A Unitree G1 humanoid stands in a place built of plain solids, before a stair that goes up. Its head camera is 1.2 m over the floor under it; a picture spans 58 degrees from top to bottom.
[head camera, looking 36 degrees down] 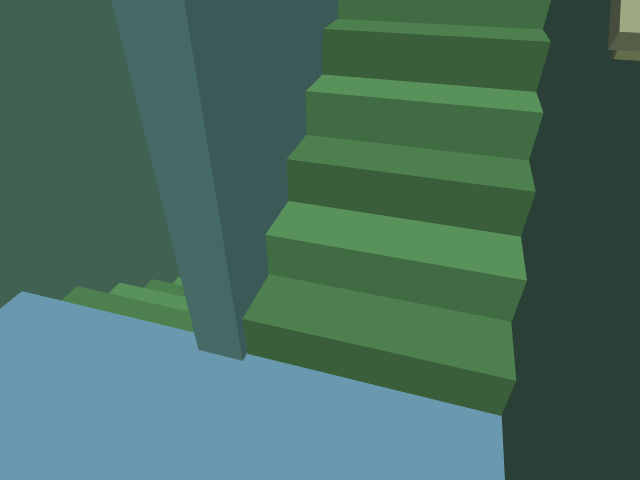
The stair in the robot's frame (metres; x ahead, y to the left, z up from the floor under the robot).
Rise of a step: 0.17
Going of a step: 0.23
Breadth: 0.84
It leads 16 degrees to the right of straight ahead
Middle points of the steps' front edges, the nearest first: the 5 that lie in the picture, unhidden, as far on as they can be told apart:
0.86 -0.15 0.17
1.09 -0.21 0.35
1.31 -0.28 0.52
1.53 -0.35 0.70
1.76 -0.41 0.87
